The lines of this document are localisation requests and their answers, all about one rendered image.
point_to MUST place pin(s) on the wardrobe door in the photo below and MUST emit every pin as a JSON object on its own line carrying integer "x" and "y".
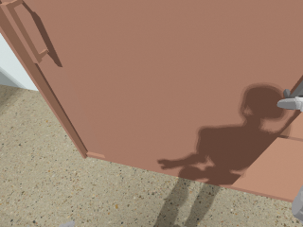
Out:
{"x": 55, "y": 76}
{"x": 186, "y": 88}

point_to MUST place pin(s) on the robot right upper arm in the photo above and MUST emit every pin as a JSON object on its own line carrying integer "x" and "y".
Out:
{"x": 297, "y": 205}

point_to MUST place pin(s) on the right robot hand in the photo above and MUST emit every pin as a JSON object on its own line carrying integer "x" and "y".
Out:
{"x": 295, "y": 103}

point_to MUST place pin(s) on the handle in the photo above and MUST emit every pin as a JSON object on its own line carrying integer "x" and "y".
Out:
{"x": 298, "y": 92}
{"x": 20, "y": 30}

